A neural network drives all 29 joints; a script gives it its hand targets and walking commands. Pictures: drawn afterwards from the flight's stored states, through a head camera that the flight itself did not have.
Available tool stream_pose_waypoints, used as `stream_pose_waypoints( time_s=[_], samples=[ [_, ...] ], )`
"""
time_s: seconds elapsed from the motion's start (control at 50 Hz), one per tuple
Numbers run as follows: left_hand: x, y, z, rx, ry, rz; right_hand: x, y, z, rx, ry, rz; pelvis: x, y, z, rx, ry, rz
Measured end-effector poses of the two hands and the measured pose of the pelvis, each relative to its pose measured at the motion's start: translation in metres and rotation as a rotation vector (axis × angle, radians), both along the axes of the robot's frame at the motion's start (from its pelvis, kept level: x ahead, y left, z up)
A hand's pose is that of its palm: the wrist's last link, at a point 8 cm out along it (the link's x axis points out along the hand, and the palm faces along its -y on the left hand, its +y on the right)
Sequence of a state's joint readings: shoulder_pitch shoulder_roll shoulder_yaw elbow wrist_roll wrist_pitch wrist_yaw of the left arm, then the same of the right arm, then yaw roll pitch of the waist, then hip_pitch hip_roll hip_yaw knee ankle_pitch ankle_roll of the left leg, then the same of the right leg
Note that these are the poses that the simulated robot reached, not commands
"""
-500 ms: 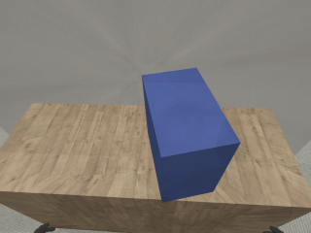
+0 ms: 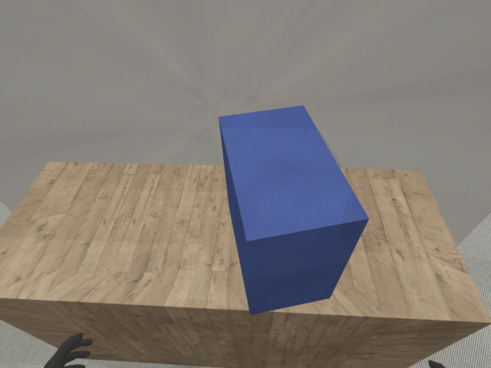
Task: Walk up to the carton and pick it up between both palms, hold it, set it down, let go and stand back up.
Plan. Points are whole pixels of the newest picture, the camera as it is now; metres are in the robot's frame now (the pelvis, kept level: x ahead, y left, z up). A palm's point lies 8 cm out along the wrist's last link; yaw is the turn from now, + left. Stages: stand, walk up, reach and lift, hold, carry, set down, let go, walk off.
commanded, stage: walk up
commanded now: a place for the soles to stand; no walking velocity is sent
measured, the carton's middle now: (276, 211) +0.41 -0.04 +0.00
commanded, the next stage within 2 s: stand in 0.14 s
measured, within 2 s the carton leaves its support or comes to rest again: neither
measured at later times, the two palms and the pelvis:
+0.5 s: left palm out of the picture +0.15 +0.32 -0.07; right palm out of the picture +0.10 -0.31 -0.09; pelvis +0.01 +0.01 +0.00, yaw +0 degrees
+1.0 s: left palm out of the picture +0.13 +0.32 -0.07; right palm out of the picture +0.08 -0.31 -0.09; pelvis +0.00 +0.01 +0.00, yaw +0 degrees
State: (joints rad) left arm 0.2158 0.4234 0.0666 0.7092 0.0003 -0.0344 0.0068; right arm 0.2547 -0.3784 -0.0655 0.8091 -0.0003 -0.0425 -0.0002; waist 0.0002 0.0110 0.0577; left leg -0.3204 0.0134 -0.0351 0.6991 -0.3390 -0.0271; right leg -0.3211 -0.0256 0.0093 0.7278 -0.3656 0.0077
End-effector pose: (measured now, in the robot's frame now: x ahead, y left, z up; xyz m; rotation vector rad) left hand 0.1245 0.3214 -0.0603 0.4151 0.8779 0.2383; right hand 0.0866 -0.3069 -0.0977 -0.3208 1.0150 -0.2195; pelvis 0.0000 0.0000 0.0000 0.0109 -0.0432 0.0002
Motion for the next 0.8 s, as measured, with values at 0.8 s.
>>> stream_pose_waypoints(
  time_s=[0.8],
  samples=[
    [0.009,0.003,-0.006,-0.03,-0.003,-0.007,-0.003,0.002,0.005,-0.03,0.027,-0.014,0.002,0.006,0.001,-0.008,0.008,-0.001]
  ],
)
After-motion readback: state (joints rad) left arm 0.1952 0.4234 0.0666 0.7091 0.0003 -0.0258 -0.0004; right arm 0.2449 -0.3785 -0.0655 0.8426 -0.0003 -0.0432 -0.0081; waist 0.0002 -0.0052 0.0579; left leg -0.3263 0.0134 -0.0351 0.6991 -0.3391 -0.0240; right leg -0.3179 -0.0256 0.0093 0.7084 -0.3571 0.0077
